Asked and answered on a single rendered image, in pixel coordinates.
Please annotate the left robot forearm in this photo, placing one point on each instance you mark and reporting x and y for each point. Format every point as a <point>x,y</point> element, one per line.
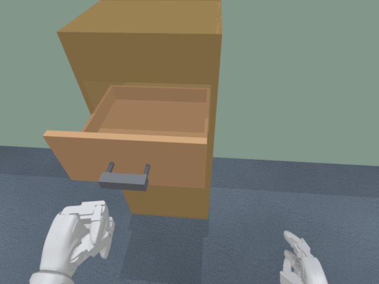
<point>50,277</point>

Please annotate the handle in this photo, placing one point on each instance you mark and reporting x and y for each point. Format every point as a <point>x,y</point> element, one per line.
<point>123,181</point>

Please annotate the cabinet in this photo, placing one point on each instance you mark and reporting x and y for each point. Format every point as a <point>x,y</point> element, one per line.
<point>168,43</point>

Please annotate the robot right hand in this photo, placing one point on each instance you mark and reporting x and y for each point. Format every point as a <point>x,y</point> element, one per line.
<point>307,269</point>

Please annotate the robot left hand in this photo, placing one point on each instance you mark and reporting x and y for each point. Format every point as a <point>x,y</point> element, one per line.
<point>88,223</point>

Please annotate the drawer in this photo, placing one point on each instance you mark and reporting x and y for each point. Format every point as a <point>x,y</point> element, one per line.
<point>165,127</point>

